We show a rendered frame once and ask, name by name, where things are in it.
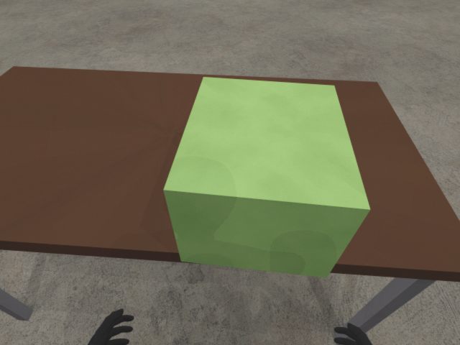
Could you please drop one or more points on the carton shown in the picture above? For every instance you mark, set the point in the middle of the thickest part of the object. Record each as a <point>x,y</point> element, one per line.
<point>265,178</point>

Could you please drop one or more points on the right robot hand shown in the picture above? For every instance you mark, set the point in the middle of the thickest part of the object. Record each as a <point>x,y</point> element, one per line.
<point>353,332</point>

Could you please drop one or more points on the left robot hand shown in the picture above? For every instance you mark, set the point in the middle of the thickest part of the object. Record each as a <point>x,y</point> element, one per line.
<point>106,330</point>

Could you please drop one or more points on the table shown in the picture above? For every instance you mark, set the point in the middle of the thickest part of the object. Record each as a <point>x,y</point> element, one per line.
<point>85,156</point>

